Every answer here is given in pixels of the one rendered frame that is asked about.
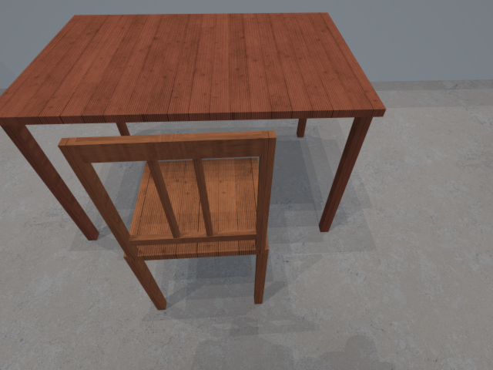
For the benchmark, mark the table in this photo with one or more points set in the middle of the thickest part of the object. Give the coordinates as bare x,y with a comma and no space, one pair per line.
190,67

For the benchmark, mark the chair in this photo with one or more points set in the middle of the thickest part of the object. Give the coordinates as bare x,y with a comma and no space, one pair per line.
187,208

